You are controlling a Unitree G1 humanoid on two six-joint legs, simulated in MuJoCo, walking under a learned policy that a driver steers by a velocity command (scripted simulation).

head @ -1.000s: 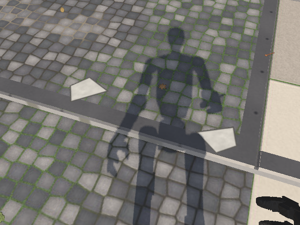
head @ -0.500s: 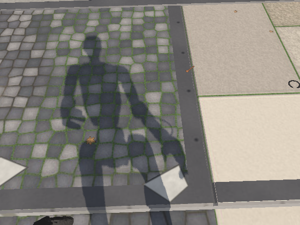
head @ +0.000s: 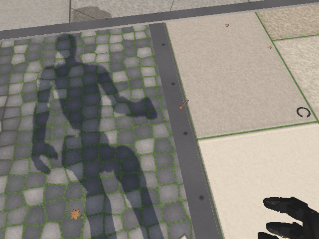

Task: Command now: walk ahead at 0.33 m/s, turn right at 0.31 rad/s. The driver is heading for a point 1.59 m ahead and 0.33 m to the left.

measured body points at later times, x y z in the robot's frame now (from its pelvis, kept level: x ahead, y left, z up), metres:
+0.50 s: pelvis +0.12 +0.01 -0.01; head +0.16 +0.00 +0.44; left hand +0.20 +0.27 -0.13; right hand +0.27 -0.25 -0.14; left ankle +0.11 +0.15 -0.65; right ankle +0.09 -0.09 -0.75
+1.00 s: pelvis +0.19 +0.04 +0.03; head +0.22 +0.04 +0.48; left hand +0.31 +0.34 -0.05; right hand +0.42 -0.19 -0.07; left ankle +0.18 +0.16 -0.70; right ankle +0.28 -0.05 -0.70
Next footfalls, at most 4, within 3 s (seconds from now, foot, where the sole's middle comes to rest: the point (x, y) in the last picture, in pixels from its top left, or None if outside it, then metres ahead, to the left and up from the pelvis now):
0.26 right None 0.13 -0.09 -0.78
0.58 left None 0.21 0.17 -0.73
0.98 right None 0.32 -0.03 -0.73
1.30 left None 0.20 0.20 -0.74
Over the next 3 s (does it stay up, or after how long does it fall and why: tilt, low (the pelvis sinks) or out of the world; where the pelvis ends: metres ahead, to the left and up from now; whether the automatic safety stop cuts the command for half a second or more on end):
stays up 0.86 0.22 0.04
